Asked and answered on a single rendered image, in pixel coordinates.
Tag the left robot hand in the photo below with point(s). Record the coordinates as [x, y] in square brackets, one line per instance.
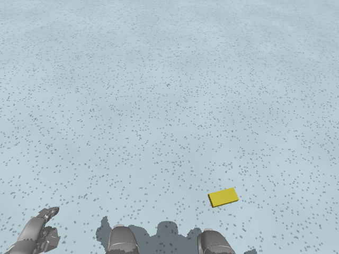
[45, 237]

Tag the small box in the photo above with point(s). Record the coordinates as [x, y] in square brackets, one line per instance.
[223, 197]

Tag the left robot arm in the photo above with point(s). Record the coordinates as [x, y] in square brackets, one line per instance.
[23, 247]

